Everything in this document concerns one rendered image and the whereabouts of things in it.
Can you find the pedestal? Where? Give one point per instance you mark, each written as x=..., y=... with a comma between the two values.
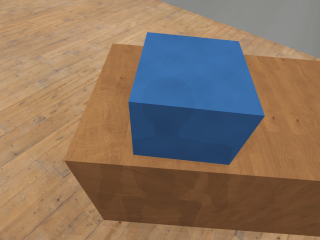
x=272, y=185

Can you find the carton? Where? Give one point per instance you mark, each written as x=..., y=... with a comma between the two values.
x=192, y=99

